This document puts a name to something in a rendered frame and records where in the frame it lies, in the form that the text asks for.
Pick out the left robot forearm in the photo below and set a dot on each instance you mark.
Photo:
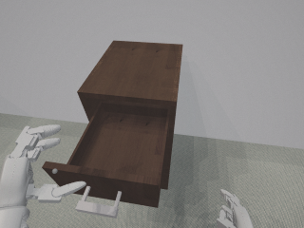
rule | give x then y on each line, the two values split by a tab
14	217

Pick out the cabinet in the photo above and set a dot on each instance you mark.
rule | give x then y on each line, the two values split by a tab
137	73

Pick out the robot right hand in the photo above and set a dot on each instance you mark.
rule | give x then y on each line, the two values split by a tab
238	217

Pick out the robot left hand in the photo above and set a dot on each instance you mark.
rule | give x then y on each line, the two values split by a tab
16	170

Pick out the handle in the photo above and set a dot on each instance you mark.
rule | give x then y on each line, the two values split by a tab
96	208

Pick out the drawer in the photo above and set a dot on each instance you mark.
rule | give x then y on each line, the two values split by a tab
122	149

